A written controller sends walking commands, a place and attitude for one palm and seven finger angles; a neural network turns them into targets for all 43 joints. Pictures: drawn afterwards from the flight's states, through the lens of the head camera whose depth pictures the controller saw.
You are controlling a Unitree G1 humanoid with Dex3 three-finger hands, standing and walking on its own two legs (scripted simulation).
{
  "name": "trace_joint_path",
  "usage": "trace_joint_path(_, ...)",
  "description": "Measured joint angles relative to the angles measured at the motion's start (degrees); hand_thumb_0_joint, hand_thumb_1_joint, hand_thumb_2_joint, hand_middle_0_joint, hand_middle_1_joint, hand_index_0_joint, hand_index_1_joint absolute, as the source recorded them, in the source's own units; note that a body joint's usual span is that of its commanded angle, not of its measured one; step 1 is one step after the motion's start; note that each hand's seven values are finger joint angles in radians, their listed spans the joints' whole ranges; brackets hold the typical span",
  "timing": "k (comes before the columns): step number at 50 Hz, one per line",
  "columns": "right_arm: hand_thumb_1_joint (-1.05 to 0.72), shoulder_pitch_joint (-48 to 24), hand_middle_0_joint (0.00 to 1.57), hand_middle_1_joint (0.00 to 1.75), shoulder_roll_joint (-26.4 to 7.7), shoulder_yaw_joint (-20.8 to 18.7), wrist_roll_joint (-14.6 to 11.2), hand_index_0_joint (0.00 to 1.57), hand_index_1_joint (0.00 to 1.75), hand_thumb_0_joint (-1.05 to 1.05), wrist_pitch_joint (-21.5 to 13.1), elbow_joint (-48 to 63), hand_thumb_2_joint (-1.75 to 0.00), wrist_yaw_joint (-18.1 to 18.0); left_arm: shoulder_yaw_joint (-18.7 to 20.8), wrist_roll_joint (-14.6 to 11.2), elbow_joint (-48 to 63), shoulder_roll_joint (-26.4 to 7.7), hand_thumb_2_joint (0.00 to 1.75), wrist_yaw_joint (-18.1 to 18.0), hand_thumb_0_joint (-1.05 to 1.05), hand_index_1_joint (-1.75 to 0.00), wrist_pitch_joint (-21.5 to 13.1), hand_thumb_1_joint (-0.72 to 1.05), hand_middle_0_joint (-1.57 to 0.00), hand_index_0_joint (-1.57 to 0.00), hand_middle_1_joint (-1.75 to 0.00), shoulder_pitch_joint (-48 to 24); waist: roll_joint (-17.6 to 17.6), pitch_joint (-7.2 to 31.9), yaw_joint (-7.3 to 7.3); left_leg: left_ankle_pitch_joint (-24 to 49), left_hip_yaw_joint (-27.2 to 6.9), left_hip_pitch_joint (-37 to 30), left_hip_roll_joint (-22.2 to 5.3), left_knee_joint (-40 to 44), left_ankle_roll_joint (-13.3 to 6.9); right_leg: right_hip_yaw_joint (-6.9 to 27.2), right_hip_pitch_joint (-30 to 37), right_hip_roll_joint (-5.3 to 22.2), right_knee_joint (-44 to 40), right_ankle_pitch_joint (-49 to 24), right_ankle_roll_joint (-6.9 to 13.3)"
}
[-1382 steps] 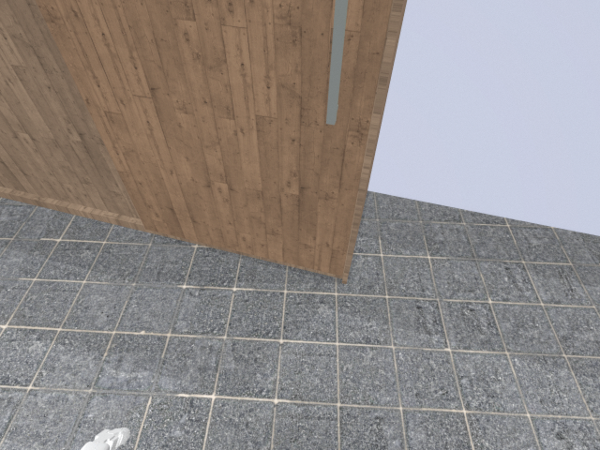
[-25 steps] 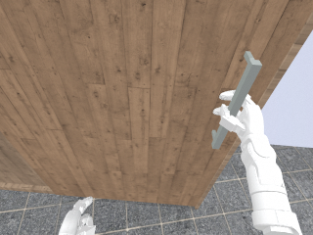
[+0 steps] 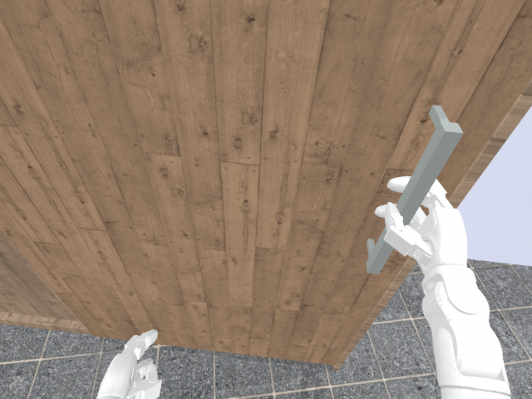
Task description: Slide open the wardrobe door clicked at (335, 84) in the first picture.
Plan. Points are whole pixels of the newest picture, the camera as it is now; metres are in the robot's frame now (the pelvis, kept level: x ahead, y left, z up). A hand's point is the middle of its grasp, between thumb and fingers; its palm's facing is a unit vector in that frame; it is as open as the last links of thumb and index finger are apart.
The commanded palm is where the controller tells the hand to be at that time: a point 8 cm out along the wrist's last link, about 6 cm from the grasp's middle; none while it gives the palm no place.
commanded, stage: tug the door sideways, standing still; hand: right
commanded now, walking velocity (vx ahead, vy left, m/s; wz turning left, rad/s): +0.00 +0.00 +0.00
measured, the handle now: (399, 203) +0.38 -0.16 +0.14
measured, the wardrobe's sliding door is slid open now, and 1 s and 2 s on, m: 0.00 0.01 0.07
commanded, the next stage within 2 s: step sideways, sliding the door along in 0.88 s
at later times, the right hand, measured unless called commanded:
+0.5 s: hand (388, 228) +0.33 -0.13 +0.14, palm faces +0.10 +0.99 -0.02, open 5.8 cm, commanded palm +0.30 -0.12 +0.15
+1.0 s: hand (381, 228) +0.33 -0.12 +0.14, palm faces +0.10 +0.99 -0.04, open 5.8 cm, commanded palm +0.30 -0.16 +0.15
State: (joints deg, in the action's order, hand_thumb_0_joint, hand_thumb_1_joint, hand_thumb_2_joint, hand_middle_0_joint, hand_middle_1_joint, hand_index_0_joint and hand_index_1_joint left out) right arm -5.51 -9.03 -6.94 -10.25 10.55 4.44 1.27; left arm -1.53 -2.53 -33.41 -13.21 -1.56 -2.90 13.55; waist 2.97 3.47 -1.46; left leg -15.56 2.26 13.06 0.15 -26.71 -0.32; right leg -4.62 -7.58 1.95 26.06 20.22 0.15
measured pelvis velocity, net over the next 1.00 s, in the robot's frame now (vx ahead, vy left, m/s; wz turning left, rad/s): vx -0.03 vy -0.01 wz -0.10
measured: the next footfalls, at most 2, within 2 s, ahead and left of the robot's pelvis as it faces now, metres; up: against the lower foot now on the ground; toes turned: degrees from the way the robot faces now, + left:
left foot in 1.78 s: +0.13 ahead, +0.31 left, +0.00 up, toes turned -2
right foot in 1.92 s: +0.03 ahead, +0.01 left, +0.00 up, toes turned -15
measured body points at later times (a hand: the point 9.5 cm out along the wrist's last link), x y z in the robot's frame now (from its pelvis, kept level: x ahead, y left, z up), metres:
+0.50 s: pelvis -0.02 -0.01 +0.00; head -0.02 +0.00 +0.44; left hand +0.18 +0.17 -0.10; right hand +0.31 -0.18 +0.15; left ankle -0.02 +0.12 -0.74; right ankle -0.08 -0.11 -0.74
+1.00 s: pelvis -0.03 -0.01 -0.01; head -0.03 +0.01 +0.44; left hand +0.15 +0.19 -0.11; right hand +0.31 -0.17 +0.15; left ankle -0.02 +0.12 -0.74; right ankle -0.08 -0.11 -0.74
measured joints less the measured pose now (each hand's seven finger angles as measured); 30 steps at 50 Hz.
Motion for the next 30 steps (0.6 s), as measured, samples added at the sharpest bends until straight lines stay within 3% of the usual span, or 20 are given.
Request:
trace_joint_path(11, -0.75, -5.37, 0.35, 1.39, 3.79, 6.25, 2.73, 0.34, 1.38, 0.02, 2.24, -1.65, -0.83, -3.53, -0.03, 0.8, -1.89, 0.38, 0.9, -0.49, 0.01, -0.3, 0.4, 0.91, -0.19, -0.2, -0.3, -2.55, 0.07, -0.57, 3.18, -1.3, 2.89, 0.08, -1.83, -1.49, 0.63, 3.12, -1.73, -1.49, 2.13, 0.66, 0.53)
trace_joint_path(30, -0.78, -14.5, 0.32, 1.4, 6.06, 10.38, 5.03, 0.26, 1.4, 0.01, -0.95, -12.53, -0.83, -8.01, -1.21, 0.91, -2.99, 2.18, 0.9, 0.74, 0.01, -0.3, 1.31, 0.91, -0.2, -0.2, -0.3, -2.59, -0.12, -1.5, 4.2, -1.3, 4.25, 2.09, -3.61, -4.4, 1.06, 4.75, -4.91, -3.05, 5.85, 0.46, 1.25)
